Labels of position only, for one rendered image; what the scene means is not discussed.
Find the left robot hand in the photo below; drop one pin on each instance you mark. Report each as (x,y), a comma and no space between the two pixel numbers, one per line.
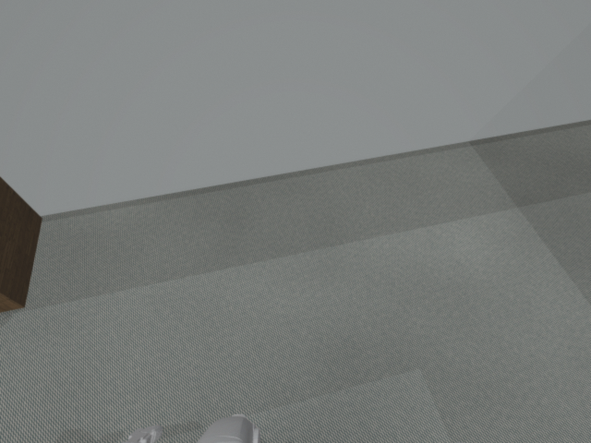
(147,435)

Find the cupboard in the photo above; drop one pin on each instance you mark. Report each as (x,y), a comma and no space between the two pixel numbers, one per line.
(20,227)

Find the left robot thigh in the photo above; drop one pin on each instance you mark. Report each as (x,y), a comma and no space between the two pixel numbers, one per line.
(235,429)

